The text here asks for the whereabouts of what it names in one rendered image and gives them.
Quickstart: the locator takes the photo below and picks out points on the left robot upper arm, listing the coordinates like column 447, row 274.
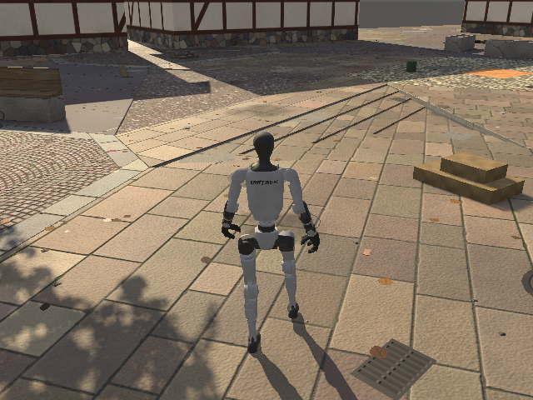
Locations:
column 238, row 177

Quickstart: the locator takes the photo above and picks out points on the right robot shin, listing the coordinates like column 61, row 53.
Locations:
column 290, row 280

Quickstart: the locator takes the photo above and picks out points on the robot right hand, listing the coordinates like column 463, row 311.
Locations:
column 313, row 240

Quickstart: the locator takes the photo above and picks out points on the left robot foot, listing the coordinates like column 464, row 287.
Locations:
column 252, row 346

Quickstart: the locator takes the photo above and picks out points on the right robot forearm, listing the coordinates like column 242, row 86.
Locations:
column 307, row 222

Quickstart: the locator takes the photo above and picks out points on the robot left hand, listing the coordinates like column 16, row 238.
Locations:
column 232, row 227

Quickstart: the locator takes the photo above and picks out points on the left robot forearm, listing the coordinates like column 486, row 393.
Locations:
column 227, row 217

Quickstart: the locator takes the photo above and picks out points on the right robot upper arm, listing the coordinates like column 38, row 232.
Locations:
column 295, row 189

